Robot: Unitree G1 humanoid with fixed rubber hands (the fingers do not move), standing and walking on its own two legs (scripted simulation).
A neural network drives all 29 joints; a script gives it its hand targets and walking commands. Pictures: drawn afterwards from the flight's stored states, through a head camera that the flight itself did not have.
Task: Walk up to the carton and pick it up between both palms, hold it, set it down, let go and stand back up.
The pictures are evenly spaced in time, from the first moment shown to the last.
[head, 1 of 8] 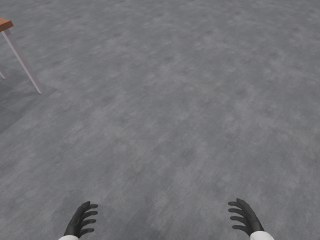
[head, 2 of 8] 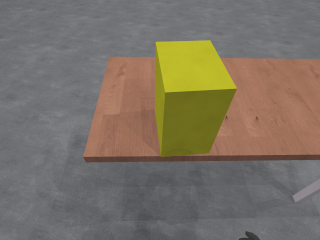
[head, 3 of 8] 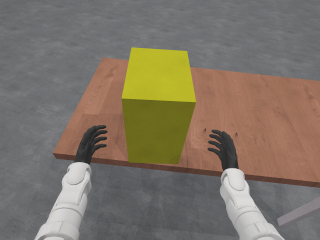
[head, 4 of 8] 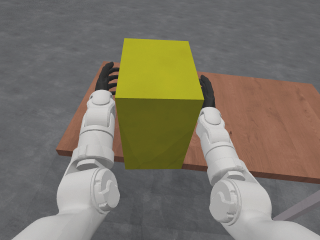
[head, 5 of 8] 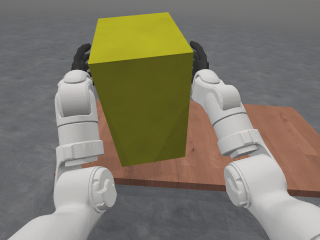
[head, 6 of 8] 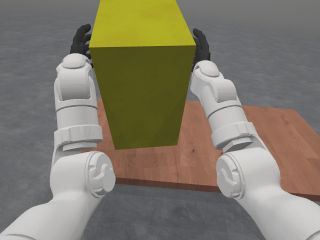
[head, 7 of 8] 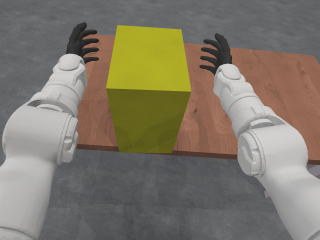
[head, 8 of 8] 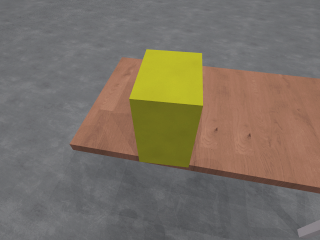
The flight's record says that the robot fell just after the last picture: no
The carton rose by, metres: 0.25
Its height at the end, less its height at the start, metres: +0.00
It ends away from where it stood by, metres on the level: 0.02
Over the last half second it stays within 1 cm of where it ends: yes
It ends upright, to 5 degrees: yes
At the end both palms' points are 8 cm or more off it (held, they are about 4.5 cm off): yes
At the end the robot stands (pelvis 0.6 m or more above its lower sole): yes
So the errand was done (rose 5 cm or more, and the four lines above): yes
